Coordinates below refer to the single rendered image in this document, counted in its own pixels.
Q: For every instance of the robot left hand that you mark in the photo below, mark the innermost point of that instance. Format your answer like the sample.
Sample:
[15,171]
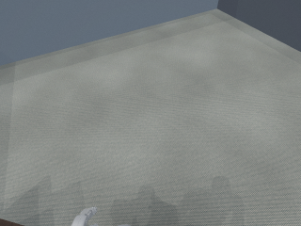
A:
[85,215]

